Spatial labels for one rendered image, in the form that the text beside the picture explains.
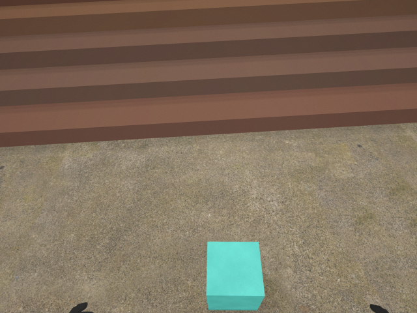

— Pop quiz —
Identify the carton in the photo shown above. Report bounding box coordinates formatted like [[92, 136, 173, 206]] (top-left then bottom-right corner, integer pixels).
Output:
[[207, 242, 265, 310]]

